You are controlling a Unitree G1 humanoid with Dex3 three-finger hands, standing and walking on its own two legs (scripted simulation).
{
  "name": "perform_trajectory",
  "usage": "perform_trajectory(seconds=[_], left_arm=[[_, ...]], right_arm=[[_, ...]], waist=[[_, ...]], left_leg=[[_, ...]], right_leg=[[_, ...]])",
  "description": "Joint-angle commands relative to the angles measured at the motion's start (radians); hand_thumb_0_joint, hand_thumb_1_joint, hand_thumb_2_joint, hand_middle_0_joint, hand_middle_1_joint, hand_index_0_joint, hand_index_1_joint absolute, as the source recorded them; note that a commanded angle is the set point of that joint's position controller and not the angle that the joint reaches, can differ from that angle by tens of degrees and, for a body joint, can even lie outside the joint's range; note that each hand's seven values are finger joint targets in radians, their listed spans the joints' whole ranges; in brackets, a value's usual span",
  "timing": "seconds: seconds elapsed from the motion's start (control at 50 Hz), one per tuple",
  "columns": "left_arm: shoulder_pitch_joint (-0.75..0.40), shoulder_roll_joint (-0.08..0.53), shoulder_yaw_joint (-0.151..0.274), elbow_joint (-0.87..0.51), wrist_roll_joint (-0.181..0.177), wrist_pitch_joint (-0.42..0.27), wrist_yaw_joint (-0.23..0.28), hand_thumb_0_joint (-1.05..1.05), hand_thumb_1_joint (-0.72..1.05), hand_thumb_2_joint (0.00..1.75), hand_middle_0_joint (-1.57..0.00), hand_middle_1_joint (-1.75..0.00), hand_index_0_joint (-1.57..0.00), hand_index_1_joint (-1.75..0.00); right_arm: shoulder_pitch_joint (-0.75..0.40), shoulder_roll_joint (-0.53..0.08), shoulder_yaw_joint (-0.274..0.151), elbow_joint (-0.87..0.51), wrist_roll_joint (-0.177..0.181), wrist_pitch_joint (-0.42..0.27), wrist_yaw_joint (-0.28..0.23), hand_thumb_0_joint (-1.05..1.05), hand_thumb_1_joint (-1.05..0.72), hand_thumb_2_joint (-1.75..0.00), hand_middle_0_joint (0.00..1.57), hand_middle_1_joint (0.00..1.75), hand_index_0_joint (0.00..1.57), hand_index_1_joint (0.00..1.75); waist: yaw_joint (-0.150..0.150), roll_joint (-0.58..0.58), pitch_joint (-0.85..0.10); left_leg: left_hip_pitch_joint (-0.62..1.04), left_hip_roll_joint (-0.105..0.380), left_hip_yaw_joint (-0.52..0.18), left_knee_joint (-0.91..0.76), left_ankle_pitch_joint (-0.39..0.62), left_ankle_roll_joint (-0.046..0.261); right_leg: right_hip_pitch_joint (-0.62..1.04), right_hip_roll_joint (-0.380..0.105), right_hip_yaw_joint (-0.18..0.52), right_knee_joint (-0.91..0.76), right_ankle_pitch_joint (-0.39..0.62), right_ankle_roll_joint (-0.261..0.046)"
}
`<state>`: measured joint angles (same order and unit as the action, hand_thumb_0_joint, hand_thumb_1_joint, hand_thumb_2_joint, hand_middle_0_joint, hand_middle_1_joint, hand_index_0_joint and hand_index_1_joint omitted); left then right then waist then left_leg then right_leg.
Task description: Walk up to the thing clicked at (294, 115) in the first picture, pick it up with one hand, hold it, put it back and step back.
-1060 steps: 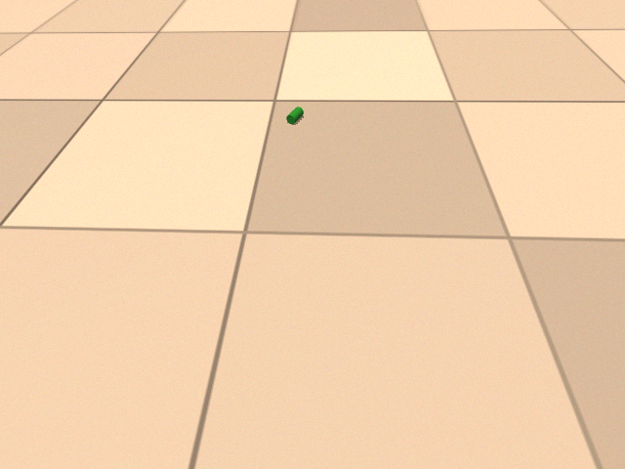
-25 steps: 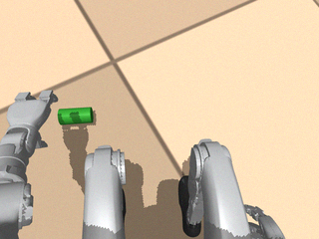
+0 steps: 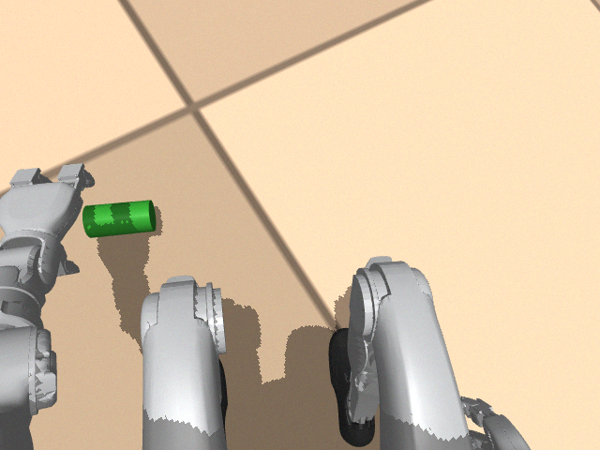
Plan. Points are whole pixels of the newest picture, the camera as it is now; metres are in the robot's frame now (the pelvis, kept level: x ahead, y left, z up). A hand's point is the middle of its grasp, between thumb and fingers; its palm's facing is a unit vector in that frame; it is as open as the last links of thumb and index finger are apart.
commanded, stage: rise first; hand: left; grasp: from above
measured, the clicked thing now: (121, 218) +0.46 +0.29 -0.30
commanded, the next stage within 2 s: approach in 0.18 s
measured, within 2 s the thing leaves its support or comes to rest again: neither
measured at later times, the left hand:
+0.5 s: hand (80, 222) +0.42 +0.31 -0.18, palm faces -0.45 -0.07 -0.89, open 14.0 cm
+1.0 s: hand (95, 210) +0.44 +0.29 -0.20, palm faces -0.49 -0.10 -0.87, open 14.3 cm
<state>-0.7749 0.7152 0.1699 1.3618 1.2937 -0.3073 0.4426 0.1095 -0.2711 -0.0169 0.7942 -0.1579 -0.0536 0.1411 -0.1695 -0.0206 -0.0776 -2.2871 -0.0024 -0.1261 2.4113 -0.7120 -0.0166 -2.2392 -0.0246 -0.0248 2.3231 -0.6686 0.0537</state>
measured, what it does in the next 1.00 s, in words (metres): stands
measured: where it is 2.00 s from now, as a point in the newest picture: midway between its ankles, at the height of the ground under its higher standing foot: (283, 420)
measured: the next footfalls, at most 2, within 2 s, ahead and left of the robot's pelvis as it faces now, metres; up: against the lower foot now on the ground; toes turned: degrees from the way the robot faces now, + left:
none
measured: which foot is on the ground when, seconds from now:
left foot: down 0.00-1.00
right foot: down 0.00-1.00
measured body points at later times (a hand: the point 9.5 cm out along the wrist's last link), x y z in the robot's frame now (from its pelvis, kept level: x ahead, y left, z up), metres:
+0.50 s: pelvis +0.00 +0.00 -0.01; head +0.23 +0.07 +0.37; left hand +0.44 +0.31 -0.13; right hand +0.07 -0.28 -0.12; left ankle +0.07 +0.13 -0.30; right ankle +0.10 -0.14 -0.30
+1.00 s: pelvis +0.00 +0.00 -0.01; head +0.25 +0.05 +0.36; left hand +0.46 +0.30 -0.15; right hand +0.01 -0.27 -0.12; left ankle +0.07 +0.13 -0.30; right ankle +0.10 -0.14 -0.30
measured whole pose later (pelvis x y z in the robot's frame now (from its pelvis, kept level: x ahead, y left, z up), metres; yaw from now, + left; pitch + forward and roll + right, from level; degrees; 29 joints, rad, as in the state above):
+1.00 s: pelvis +0.00 +0.00 -0.01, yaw -2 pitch +33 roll -8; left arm -0.86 0.76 0.20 1.43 1.22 -0.21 0.39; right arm 0.18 -0.28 0.07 0.76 -0.18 -0.07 0.19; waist -0.26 0.01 0.01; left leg -2.32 0.00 -0.16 2.46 -0.72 -0.02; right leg -2.27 -0.01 -0.05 2.35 -0.66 0.06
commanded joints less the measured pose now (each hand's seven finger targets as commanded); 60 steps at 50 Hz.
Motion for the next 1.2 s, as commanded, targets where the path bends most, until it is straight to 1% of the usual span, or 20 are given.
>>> perform_trajectory(seconds=[0.0, 0.24, 0.26, 0.3, 0.38, 0.44, 0.52, 0.62, 0.68, 0.76, 0.78, 0.82, 0.86, 0.9, 0.94, 0.96, 0.98, 1.0, 1.06, 1.18], left_arm=[[-0.255, 0.276, 0.043, -0.122, -0.022, 0.006, 0.046, 0.0, -0.44, 0.92, -0.15, -0.94, -0.15, -0.93], [-0.276, 0.282, 0.033, -0.081, -0.01, -0.004, 0.055, 0.0, -0.46, 0.94, -0.15, -0.94, -0.15, -0.94], [-0.283, 0.292, 0.045, -0.072, -0.014, -0.007, 0.059, 0.0, -0.54, 1.02, -0.15, -0.88, -0.1, -0.93], [-0.271, 0.292, 0.042, -0.086, -0.011, -0.004, 0.062, 0.0, -0.54, 0.99, -0.07, -1.02, -0.07, -1.02], [-0.37, 0.255, -0.009, -0.072, -0.005, -0.004, 0.068, 0.0, -0.55, 1.01, -0.06, -1.02, -0.06, -1.02], [-0.472, 0.233, -0.045, -0.008, 0.007, -0.005, 0.079, 0.0, -0.56, 1.02, -0.06, -1.02, -0.06, -1.02], [-0.523, 0.205, -0.081, 0.096, 0.027, 0.017, 0.11, 0.0, -0.56, 1.01, -0.06, -1.04, -0.07, -1.04], [-0.551, 0.313, -0.02, 0.121, 0.05, 0.082, 0.146, 0.0, -0.57, 1.03, -0.07, -1.03, -0.06, -1.03], [-0.503, 0.324, -0.003, 0.133, 0.034, 0.132, 0.143, 0.0, -0.58, 1.03, -0.06, -1.0, -0.05, -1.01], [-0.41, 0.355, 0.014, 0.106, -0.007, 0.174, 0.103, 0.0, -0.57, 1.02, -0.06, -1.01, -0.06, -1.01], [-0.396, 0.357, 0.024, 0.108, -0.015, 0.18, 0.087, 0.0, -0.58, 1.02, -0.06, -1.0, -0.06, -1.01], [-0.338, 0.358, 0.029, 0.089, -0.049, 0.179, 0.057, 0.0, -0.58, 1.02, -0.07, -1.0, -0.06, -1.01], [-0.319, 0.368, 0.039, 0.032, -0.075, 0.159, 0.017, 0.0, -0.57, 1.02, -0.06, -1.0, -0.06, -1.01], [-0.256, 0.341, 0.04, 0.0, -0.091, 0.131, -0.014, 0.0, -0.59, 1.03, -0.06, -1.0, -0.05, -1.01], [-0.261, 0.39, 0.083, -0.098, -0.091, 0.083, -0.03, 0.0, -0.58, 1.02, -0.07, -1.01, -0.06, -1.02], [-0.267, 0.294, 0.018, -0.109, -0.094, 0.063, -0.044, 0.0, -0.58, 1.02, -0.06, -1.01, -0.06, -1.02], [-0.279, 0.261, -0.007, -0.157, -0.094, 0.042, -0.048, 0.0, -0.59, 1.03, -0.07, -1.01, -0.06, -1.02], [-0.315, 0.289, 0.015, -0.226, -0.098, 0.018, -0.044, 0.0, -0.57, 1.01, -0.07, -1.02, -0.07, -1.02], [-0.341, 0.236, -0.031, -0.296, -0.089, -0.02, -0.019, 0.0, -0.58, 1.04, -0.08, -1.0, -0.06, -1.01], [-0.511, 0.204, -0.077, -0.119, -0.017, 0.007, 0.072, 0.0, -0.57, 1.08, -0.08, -1.01, -0.07, -1.03]], right_arm=[[0.181, -0.243, -0.071, -0.028, -0.004, -0.007, -0.006, 0.0, -0.9, -0.9, 0.2, 0.3, 0.2, 0.3], [0.174, -0.244, -0.061, -0.023, -0.01, -0.013, 0.002, 0.0, -0.9, -0.9, 0.2, 0.3, 0.2, 0.3], [0.182, -0.249, -0.062, -0.02, -0.011, -0.014, 0.003, 0.0, -0.91, -0.9, 0.2, 0.3, 0.2, 0.3], [0.185, -0.246, -0.064, -0.017, -0.015, -0.017, 0.004, 0.0, -0.9, -0.9, 0.2, 0.3, 0.2, 0.3], [0.194, -0.246, -0.057, -0.008, -0.014, -0.018, 0.002, 0.0, -0.9, -0.9, 0.2, 0.3, 0.2, 0.3], [0.214, -0.259, -0.037, 0.007, -0.026, -0.025, 0.002, 0.0, -0.9, -0.9, 0.2, 0.3, 0.2, 0.3], [0.218, -0.264, -0.013, 0.01, -0.041, -0.041, 0.004, 0.0, -0.9, -0.9, 0.2, 0.3, 0.2, 0.3], [0.214, -0.279, 0.013, -0.018, -0.054, -0.047, 0.011, 0.0, -0.9, -0.9, 0.2, 0.3, 0.2, 0.3], [0.209, -0.286, 0.023, -0.036, -0.05, -0.045, 0.019, 0.0, -0.9, -0.9, 0.2, 0.3, 0.2, 0.3], [0.201, -0.283, 0.03, -0.057, -0.03, -0.038, 0.026, 0.0, -0.9, -0.9, 0.2, 0.3, 0.2, 0.3], [0.216, -0.283, 0.03, -0.057, -0.034, -0.037, 0.03, 0.0, -0.9, -0.9, 0.2, 0.3, 0.2, 0.3], [0.21, -0.276, 0.029, -0.059, -0.018, -0.031, 0.03, 0.0, -0.9, -0.9, 0.2, 0.3, 0.2, 0.3], [0.226, -0.281, 0.019, -0.064, -0.018, -0.031, 0.035, 0.0, -0.9, -0.9, 0.2, 0.3, 0.2, 0.3], [0.226, -0.269, 0.011, -0.058, -0.014, -0.023, 0.037, 0.0, -0.9, -0.9, 0.2, 0.3, 0.2, 0.3], [0.236, -0.288, -0.013, -0.074, -0.017, -0.018, 0.036, 0.0, -0.9, -0.9, 0.2, 0.3, 0.2, 0.3], [0.242, -0.272, -0.015, -0.062, -0.015, -0.013, 0.038, 0.0, -0.9, -0.9, 0.2, 0.3, 0.2, 0.3], [0.25, -0.265, -0.023, -0.054, -0.011, -0.012, 0.04, 0.0, -0.9, -0.9, 0.2, 0.3, 0.2, 0.3], [0.247, -0.279, -0.039, -0.073, -0.009, -0.013, 0.037, 0.0, -0.9, -0.9, 0.2, 0.3, 0.2, 0.3], [0.25, -0.27, -0.061, -0.058, 0.004, -0.013, 0.03, 0.0, -0.9, -0.9, 0.2, 0.3, 0.2, 0.3], [0.243, -0.267, -0.044, -0.008, 0.0, -0.021, 0.009, 0.0, -0.9, -0.9, 0.2, 0.3, 0.2, 0.3]], waist=[[0.007, 0.24, -0.637], [-0.009, 0.251, -0.608], [-0.017, 0.233, -0.609], [-0.007, 0.246, -0.632], [-0.048, 0.248, -0.628], [-0.105, 0.257, -0.58], [-0.135, 0.263, -0.564], [-0.12, 0.351, -0.602], [-0.111, 0.385, -0.62], [-0.072, 0.363, -0.629], [-0.086, 0.321, -0.627], [-0.059, 0.285, -0.634], [-0.066, 0.266, -0.627], [-0.041, 0.252, -0.644], [-0.036, 0.262, -0.674], [-0.047, 0.259, -0.645], [-0.057, 0.267, -0.633], [-0.072, 0.269, -0.647], [-0.068, 0.315, -0.66], [-0.123, 0.305, -0.569]], left_leg=[[0.496, -0.025, 0.102, -0.276, 0.187, 0.05], [0.473, -0.028, 0.106, -0.257, 0.156, 0.051], [0.468, -0.026, 0.102, -0.251, 0.156, 0.052], [0.486, -0.028, 0.109, -0.25, 0.176, 0.052], [0.48, -0.025, 0.098, -0.238, 0.174, 0.05], [0.467, -0.022, 0.084, -0.23, 0.161, 0.051], [0.465, -0.022, 0.087, -0.209, 0.155, 0.049], [0.481, -0.021, 0.09, -0.225, 0.163, 0.045], [0.501, -0.02, 0.088, -0.238, 0.214, 0.04], [0.444, -0.022, 0.102, -0.226, 0.229, 0.046], [0.427, -0.022, 0.106, -0.21, 0.24, 0.052], [0.399, -0.023, 0.107, -0.21, 0.247, 0.055], [0.376, -0.022, 0.106, -0.202, 0.25, 0.059], [0.383, -0.024, 0.106, -0.208, 0.249, 0.056], [0.401, -0.022, 0.1, -0.206, 0.25, 0.05], [0.386, -0.025, 0.102, -0.202, 0.214, 0.049], [0.411, -0.023, 0.097, -0.215, 0.194, 0.044], [0.425, -0.019, 0.092, -0.209, 0.193, 0.043], [0.489, -0.013, 0.083, -0.235, 0.146, 0.034], [0.498, -0.013, 0.071, -0.244, 0.143, 0.036]], right_leg=[[0.29, 0.03, -0.11, -0.211, 0.17, -0.076], [0.28, 0.033, -0.108, -0.215, 0.149, -0.077], [0.284, 0.031, -0.111, -0.209, 0.15, -0.075], [0.3, 0.031, -0.107, -0.211, 0.169, -0.076], [0.268, 0.036, -0.112, -0.206, 0.172, -0.079], [0.232, 0.036, -0.128, -0.196, 0.161, -0.07], [0.23, 0.038, -0.133, -0.195, 0.168, -0.072], [0.238, 0.04, -0.144, -0.172, 0.183, -0.075], [0.254, 0.04, -0.148, -0.157, 0.229, -0.075], [0.316, 0.045, -0.131, -0.162, 0.255, -0.086], [0.351, 0.044, -0.129, -0.167, 0.269, -0.079], [0.39, 0.047, -0.119, -0.171, 0.276, -0.077], [0.413, 0.044, -0.117, -0.177, 0.279, -0.071], [0.441, 0.044, -0.114, -0.188, 0.274, -0.071], [0.448, 0.042, -0.117, -0.19, 0.269, -0.075], [0.418, 0.042, -0.115, -0.205, 0.233, -0.08], [0.392, 0.042, -0.117, -0.212, 0.213, -0.081], [0.383, 0.043, -0.123, -0.216, 0.211, -0.082], [0.319, 0.043, -0.121, -0.226, 0.157, -0.089], [0.21, 0.041, -0.138, -0.215, 0.162, -0.079]])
